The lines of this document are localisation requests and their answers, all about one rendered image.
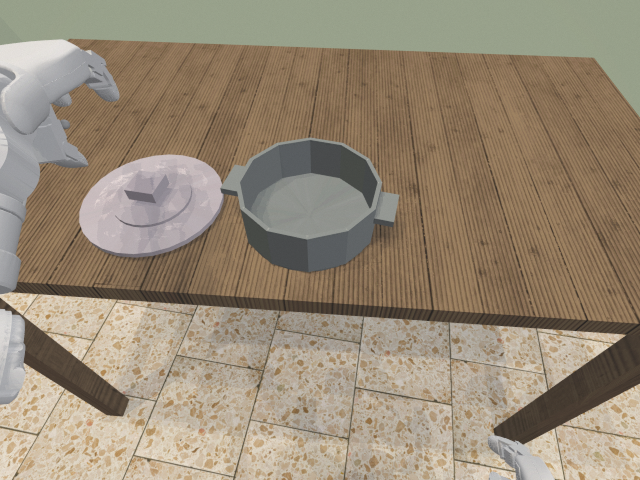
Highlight lid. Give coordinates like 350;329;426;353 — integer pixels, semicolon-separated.
79;155;224;258

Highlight knob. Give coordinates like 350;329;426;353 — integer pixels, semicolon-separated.
124;170;169;203

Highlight pot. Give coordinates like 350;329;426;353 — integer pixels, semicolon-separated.
220;138;399;272

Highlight left robot upper arm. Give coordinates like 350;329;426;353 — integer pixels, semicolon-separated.
0;309;26;405

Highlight robot left hand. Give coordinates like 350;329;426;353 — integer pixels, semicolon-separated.
0;39;120;168

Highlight robot right hand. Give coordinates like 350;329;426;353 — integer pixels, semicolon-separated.
488;435;555;480

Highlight robot left forearm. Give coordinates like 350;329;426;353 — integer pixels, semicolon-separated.
0;61;50;294

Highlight table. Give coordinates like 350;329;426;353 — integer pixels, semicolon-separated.
0;39;640;444

